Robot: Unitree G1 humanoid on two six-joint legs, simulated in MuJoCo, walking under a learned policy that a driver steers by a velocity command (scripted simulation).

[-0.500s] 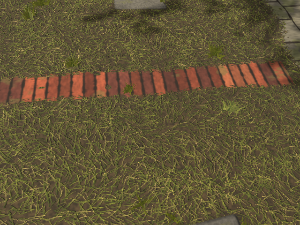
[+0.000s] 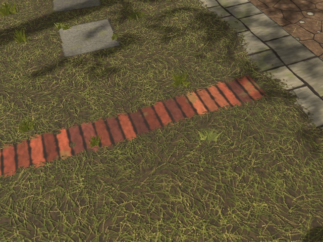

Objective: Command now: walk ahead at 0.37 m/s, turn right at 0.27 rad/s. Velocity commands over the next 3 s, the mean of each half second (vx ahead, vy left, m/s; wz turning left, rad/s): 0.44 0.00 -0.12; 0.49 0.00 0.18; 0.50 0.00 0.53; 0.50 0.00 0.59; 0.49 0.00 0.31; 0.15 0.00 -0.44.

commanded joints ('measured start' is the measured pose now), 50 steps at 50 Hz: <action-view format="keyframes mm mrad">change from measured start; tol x16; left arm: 1 24 163 39 -36 3 -25 -1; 25 -344 42 -26 -95 10 -39 -33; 28 -252 73 -13 -67 14 -45 -16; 31 179 224 36 42 56 -68 19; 36 -51 68 -1 53 1 -75 16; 50 125 71 -6 182 -7 -108 39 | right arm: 1 -69 -61 -10 -76 5 -26 2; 9 265 -227 -45 6 -2 -83 -34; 32 315 -32 -5 96 47 -91 -22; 50 -201 19 17 5 9 -46 33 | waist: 1 25 -130 18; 7 -80 -39 34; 9 -140 248 33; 12 -39 58 119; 27 -58 89 88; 30 95 21 -108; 32 85 -305 -337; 36 -23 -92 31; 50 25 -69 122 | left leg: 1 -31 -12 17 -106 9 11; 7 401 -50 28 -378 25 71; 10 489 368 -659 -704 -519 249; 16 440 149 -230 -687 97 193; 26 444 164 -81 -617 537 186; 29 452 142 -24 -347 860 148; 30 338 99 8 -139 752 131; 32 -117 -127 -1 442 -206 92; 50 -209 7 82 -102 359 82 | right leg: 1 25 -266 290 -184 -322 -150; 7 -242 -195 256 -18 -405 -92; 10 -589 -27 15 558 -354 -14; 15 -507 -131 -46 647 -68 41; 26 -318 -120 -156 248 51 43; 29 -26 -53 -177 140 19 -18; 30 208 -99 -125 137 1 -49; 32 538 -533 652 -73 -234 -204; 37 62 -336 125 -185 13 -79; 50 219 -306 -223 -212 433 -20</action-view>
